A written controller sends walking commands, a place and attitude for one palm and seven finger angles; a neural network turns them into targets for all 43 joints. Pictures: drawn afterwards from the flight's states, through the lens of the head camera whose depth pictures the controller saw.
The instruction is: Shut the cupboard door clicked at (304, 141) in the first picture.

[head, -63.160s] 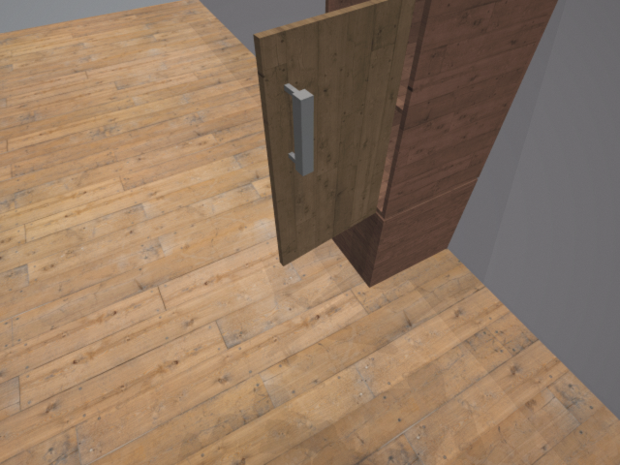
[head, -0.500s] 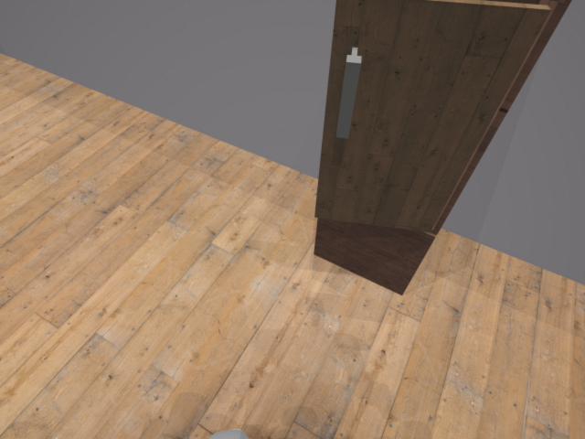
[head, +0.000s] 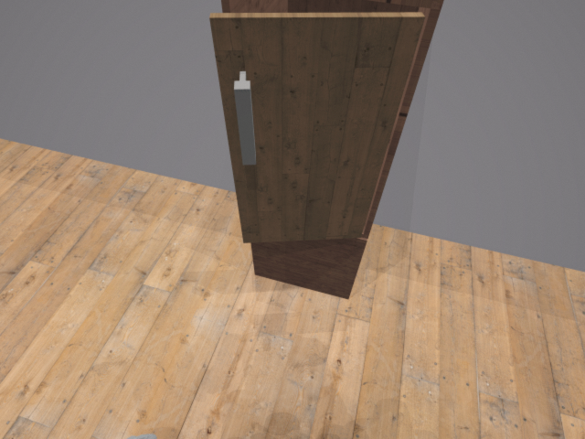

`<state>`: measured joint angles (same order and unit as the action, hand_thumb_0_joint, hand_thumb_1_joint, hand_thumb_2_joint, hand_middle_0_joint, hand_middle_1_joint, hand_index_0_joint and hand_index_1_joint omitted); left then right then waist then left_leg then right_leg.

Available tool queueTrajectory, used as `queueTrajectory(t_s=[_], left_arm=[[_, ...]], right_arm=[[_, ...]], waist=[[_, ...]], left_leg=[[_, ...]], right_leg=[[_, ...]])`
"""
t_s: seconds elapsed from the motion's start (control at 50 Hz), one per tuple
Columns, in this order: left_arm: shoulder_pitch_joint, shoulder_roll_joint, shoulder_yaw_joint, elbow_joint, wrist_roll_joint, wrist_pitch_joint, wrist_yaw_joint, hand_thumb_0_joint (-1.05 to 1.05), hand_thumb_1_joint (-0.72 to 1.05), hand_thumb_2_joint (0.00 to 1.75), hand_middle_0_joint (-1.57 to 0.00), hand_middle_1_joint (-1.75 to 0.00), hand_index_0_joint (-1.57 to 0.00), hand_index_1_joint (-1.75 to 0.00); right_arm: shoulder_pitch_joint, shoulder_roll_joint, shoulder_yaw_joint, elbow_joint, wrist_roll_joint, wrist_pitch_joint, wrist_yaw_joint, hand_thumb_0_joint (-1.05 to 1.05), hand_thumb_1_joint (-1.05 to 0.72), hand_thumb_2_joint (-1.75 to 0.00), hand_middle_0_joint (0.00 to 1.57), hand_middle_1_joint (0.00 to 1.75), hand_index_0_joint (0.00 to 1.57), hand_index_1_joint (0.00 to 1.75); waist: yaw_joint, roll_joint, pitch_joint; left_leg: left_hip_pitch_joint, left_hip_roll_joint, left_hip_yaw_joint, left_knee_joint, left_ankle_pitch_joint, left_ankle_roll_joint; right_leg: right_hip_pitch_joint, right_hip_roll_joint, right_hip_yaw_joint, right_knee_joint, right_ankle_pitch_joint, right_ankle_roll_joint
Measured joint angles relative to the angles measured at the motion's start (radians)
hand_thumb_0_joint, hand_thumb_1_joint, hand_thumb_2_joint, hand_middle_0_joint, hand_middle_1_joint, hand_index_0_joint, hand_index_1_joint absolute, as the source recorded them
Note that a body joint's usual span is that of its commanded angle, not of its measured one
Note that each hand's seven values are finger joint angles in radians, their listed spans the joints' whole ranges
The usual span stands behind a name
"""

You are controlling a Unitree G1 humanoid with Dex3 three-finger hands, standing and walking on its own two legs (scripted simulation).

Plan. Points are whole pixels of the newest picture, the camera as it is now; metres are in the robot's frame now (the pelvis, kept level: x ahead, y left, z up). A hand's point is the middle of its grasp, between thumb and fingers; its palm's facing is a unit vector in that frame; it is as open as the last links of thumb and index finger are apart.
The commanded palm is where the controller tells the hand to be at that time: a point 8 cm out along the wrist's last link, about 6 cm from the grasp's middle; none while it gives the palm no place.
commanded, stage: take the last steps up to it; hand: left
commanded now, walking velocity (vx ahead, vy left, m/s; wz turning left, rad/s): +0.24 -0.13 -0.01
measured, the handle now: (246, 119) +0.63 +0.08 +0.08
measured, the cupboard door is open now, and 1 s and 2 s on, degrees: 20 20 20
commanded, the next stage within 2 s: come to a stop and stand still in 0.28 s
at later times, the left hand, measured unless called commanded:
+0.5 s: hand out of the picture +0.15 +0.11 -0.19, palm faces +0.08 -0.99 -0.14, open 7.4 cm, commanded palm none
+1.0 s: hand (207, 412) +0.20 +0.14 -0.19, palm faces +0.12 -0.96 -0.24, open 7.4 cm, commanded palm none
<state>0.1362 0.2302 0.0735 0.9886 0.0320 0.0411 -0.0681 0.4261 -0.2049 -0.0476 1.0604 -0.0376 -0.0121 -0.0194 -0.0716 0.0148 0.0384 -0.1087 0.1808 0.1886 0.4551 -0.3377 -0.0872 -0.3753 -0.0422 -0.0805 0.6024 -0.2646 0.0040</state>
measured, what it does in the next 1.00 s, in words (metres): walks ahead: right foot, then left foot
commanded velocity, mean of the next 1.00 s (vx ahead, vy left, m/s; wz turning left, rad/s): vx -0.04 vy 0.02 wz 0.00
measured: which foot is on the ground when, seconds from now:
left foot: down 0.00-0.02, up 0.04-0.34, down 0.36-0.66, up 0.68-0.96, down 0.98-1.00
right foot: up 0.00-0.00, down 0.02-0.38, up 0.40-0.58, down 0.60-1.00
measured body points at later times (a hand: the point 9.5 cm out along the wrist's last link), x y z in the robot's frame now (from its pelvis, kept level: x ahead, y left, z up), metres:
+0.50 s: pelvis +0.15 -0.06 +0.00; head +0.17 -0.04 +0.44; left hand +0.14 +0.16 -0.17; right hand +0.23 -0.28 -0.14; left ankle +0.17 +0.03 -0.74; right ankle +0.10 -0.17 -0.69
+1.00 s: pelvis +0.16 -0.07 -0.01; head +0.20 -0.05 +0.44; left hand +0.19 +0.19 -0.17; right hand +0.27 -0.32 -0.14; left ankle +0.16 +0.04 -0.74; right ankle +0.18 -0.22 -0.73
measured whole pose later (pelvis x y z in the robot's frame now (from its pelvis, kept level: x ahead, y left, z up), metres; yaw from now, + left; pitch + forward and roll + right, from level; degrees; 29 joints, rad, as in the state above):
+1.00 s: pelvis +0.16 -0.07 -0.01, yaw +4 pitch +0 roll +0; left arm 0.19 0.22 0.06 1.01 0.02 0.04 0.04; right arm 0.14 -0.22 -0.04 0.96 -0.01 0.04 -0.01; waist 0.02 -0.03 0.08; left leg -0.27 0.02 0.03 0.57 -0.27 0.00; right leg -0.30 -0.06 -0.02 0.61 -0.34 0.04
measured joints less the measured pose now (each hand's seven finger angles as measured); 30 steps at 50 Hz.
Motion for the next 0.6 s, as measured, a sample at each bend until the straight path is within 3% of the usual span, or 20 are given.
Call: queueTrajectory(t_s=[0.04, 0.08, 0.12, 0.16, 0.24, 0.34, 0.38, 0.42, 0.48, 0.54, 0.6], left_arm=[[-0.009, 0.0, -0.001, -0.007, 0.0, -0.032, 0.006, 0.01, 0.91, 0.9, -0.2, -0.3, -0.2, -0.3], [-0.016, -0.024, -0.008, -0.004, -0.005, -0.054, 0.022, 0.01, 0.91, 0.9, -0.2, -0.3, -0.2, -0.3], [0.0, -0.041, -0.016, 0.001, -0.009, -0.06, 0.038, 0.01, 0.91, 0.9, -0.2, -0.3, -0.2, -0.3], [0.023, -0.054, -0.023, 0.019, -0.009, -0.061, 0.051, 0.0, 0.91, 0.9, -0.2, -0.3, -0.2, -0.3], [0.07, -0.055, -0.024, 0.06, -0.01, -0.068, 0.07, 0.0, 0.93, 0.9, -0.21, -0.3, -0.2, -0.3], [0.124, -0.049, -0.032, 0.108, -0.012, -0.065, 0.067, 0.0, 0.93, 0.9, -0.2, -0.3, -0.2, -0.3], [0.149, -0.047, -0.031, 0.119, -0.017, -0.058, 0.066, 0.0, 0.92, 0.9, -0.2, -0.3, -0.2, -0.3], [0.155, -0.045, -0.034, 0.126, -0.016, -0.042, 0.067, 0.01, 0.92, 0.9, -0.2, -0.3, -0.2, -0.3], [0.135, -0.055, -0.037, 0.122, -0.018, -0.024, 0.07, 0.01, 0.92, 0.9, -0.2, -0.3, -0.2, -0.3], [0.106, -0.07, -0.043, 0.099, -0.02, -0.02, 0.076, 0.01, 0.91, 0.9, -0.2, -0.3, -0.2, -0.3], [0.098, -0.056, -0.043, 0.075, -0.013, -0.024, 0.082, 0.01, 0.92, 0.9, -0.2, -0.3, -0.2, -0.3]], right_arm=[[0.018, -0.008, -0.002, 0.02, 0.009, 0.01, 0.005, 0.01, -0.9, -0.9, 0.2, 0.3, 0.21, 0.3], [-0.009, -0.023, -0.005, 0.04, 0.018, 0.036, 0.004, 0.01, -0.91, -0.9, 0.2, 0.3, 0.21, 0.3], [-0.043, -0.025, -0.006, 0.04, 0.018, 0.043, 0.003, 0.01, -0.91, -0.9, 0.2, 0.3, 0.2, 0.3], [-0.076, -0.021, -0.007, 0.02, 0.015, 0.037, 0.005, 0.01, -0.91, -0.9, 0.2, 0.3, 0.2, 0.3], [-0.138, 0.001, -0.003, -0.033, 0.01, 0.019, 0.011, 0.01, -0.91, -0.9, 0.2, 0.3, 0.2, 0.3], [-0.208, 0.035, 0.016, -0.067, 0.011, -0.005, 0.012, 0.01, -0.91, -0.9, 0.2, 0.3, 0.2, 0.3], [-0.223, 0.048, 0.025, -0.072, 0.007, -0.024, 0.011, 0.01, -0.91, -0.9, 0.2, 0.3, 0.2, 0.3], [-0.232, 0.063, 0.038, -0.08, 0.002, -0.033, 0.003, 0.0, -0.91, -0.9, 0.2, 0.3, 0.2, 0.3], [-0.228, 0.068, 0.045, -0.081, 0.01, -0.027, -0.022, 0.0, -0.92, -0.9, 0.2, 0.3, 0.21, 0.3], [-0.237, 0.048, 0.042, -0.056, 0.018, -0.008, -0.03, 0.0, -0.94, -0.9, 0.2, 0.3, 0.21, 0.3], [-0.242, 0.043, 0.034, -0.033, 0.029, 0.017, -0.022, 0.0, -0.93, -0.9, 0.2, 0.3, 0.21, 0.3]], waist=[[0.009, -0.002, -0.004], [0.015, 0.026, 0.01], [0.022, 0.025, 0.009], [0.024, 0.018, 0.003], [0.028, 0.006, -0.014], [0.053, -0.011, -0.012], [0.062, -0.03, -0.013], [0.067, -0.056, -0.006], [0.072, -0.056, 0.008], [0.082, -0.036, 0.025], [0.09, -0.042, 0.03]], left_leg=[[-0.041, 0.013, -0.019, 0.137, -0.083, 0.009], [-0.142, -0.002, -0.098, 0.38, -0.182, 0.046], [-0.241, -0.035, -0.122, 0.562, -0.171, 0.065], [-0.314, -0.055, -0.112, 0.617, -0.118, 0.068], [-0.379, -0.071, -0.083, 0.511, -0.037, 0.063], [-0.307, -0.093, -0.06, 0.22, 0.057, 0.069], [-0.264, -0.108, -0.056, 0.161, 0.101, 0.11], [-0.247, -0.119, -0.039, 0.181, 0.062, 0.139], [-0.2, -0.129, -0.04, 0.128, 0.064, 0.13], [-0.157, -0.128, -0.054, 0.069, 0.086, 0.121], [-0.14, -0.128, -0.058, 0.074, 0.071, 0.099]], right_leg=[[0.043, 0.01, -0.004, -0.066, 0.033, -0.023], [0.051, 0.031, -0.024, -0.03, 0.011, -0.034], [0.088, 0.041, -0.031, -0.067, 0.001, -0.044], [0.136, 0.05, -0.04, -0.13, 0.015, -0.051], [0.21, 0.077, -0.063, -0.214, 0.018, -0.063], [0.271, 0.107, -0.073, -0.195, -0.052, -0.066], [0.253, 0.1, -0.062, -0.091, -0.121, -0.062], [0.173, 0.083, -0.024, 0.131, -0.217, -0.054], [0.07, 0.056, 0.018, 0.308, -0.232, -0.023], [0.061, 0.019, 0.039, 0.173, -0.172, 0.002], [0.089, -0.008, 0.073, -0.017, 0.038, 0.002]])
